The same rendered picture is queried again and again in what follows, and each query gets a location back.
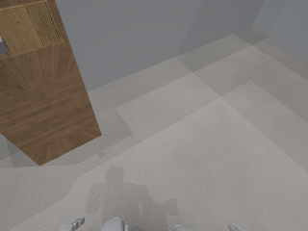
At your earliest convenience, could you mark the left robot thigh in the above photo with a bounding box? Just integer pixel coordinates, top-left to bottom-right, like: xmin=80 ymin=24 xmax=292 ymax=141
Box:
xmin=100 ymin=218 xmax=128 ymax=231

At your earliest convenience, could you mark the robot left hand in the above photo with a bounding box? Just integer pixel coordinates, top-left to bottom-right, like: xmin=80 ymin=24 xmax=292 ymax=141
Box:
xmin=59 ymin=217 xmax=86 ymax=231

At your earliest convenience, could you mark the cabinet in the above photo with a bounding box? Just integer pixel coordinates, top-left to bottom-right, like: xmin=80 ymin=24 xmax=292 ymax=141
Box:
xmin=0 ymin=0 xmax=102 ymax=166

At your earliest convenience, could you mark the handle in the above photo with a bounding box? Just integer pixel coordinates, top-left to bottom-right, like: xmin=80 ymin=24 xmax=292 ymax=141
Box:
xmin=0 ymin=36 xmax=10 ymax=54

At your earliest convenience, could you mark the drawer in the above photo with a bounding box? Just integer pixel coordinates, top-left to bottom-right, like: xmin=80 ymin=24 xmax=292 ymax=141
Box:
xmin=0 ymin=0 xmax=63 ymax=59

